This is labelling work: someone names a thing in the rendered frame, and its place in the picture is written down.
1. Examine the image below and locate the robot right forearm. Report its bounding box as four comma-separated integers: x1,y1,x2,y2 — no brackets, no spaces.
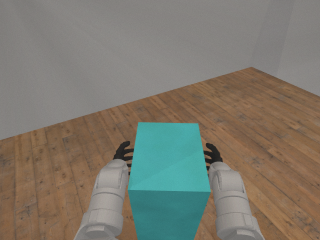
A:
208,161,265,240

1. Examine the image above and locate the carton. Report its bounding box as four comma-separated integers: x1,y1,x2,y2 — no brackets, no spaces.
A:
127,122,211,240

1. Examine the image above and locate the left robot hand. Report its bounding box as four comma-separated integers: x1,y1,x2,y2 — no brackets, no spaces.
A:
113,141,134,175

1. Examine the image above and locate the right robot hand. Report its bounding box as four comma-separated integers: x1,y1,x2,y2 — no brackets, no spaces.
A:
203,143,223,177

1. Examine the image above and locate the robot left forearm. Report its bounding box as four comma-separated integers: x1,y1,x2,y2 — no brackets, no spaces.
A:
73,159,129,240

